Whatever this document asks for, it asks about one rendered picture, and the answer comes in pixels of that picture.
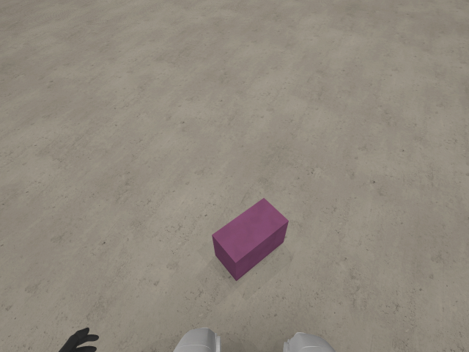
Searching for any left robot hand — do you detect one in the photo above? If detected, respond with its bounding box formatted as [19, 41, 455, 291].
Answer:
[59, 328, 99, 352]

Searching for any robot thigh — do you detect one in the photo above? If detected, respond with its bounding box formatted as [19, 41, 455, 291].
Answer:
[173, 328, 221, 352]
[283, 333, 336, 352]

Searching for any robot right thigh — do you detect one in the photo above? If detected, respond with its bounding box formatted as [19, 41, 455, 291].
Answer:
[283, 333, 336, 352]

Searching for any carton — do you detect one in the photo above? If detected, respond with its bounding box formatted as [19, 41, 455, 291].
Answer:
[212, 198, 289, 281]

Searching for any robot left thigh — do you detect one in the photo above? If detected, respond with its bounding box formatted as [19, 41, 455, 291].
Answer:
[173, 328, 221, 352]

